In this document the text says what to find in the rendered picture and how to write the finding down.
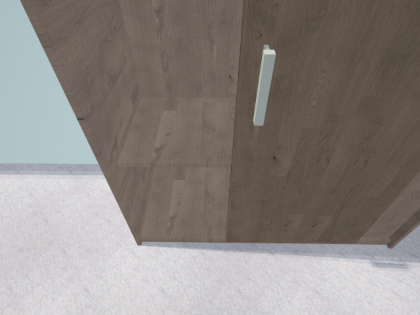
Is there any handle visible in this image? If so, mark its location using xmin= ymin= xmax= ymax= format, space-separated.
xmin=253 ymin=45 xmax=276 ymax=125

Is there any wardrobe door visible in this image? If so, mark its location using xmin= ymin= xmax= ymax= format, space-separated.
xmin=362 ymin=172 xmax=420 ymax=238
xmin=226 ymin=0 xmax=420 ymax=243

